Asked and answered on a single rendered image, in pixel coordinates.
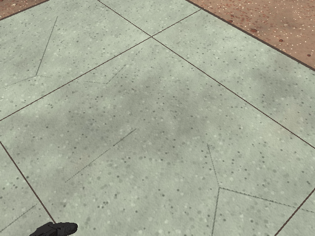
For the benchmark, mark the left robot hand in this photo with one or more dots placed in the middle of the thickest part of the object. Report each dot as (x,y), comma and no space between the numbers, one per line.
(56,229)

